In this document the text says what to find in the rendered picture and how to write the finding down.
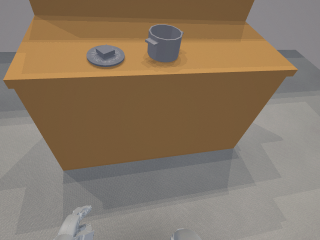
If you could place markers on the pot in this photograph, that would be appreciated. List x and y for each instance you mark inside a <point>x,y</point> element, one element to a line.
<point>164,42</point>

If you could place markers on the right robot thigh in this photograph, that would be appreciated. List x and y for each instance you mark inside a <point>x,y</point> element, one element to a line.
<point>184,234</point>

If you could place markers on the knob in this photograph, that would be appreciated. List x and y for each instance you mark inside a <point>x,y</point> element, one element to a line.
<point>105,51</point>

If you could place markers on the table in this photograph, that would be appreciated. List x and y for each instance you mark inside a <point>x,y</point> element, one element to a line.
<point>142,109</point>

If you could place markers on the lid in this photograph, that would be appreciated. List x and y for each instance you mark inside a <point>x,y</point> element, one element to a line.
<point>94,58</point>

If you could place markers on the robot left hand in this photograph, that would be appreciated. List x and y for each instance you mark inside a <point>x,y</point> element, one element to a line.
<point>71,224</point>

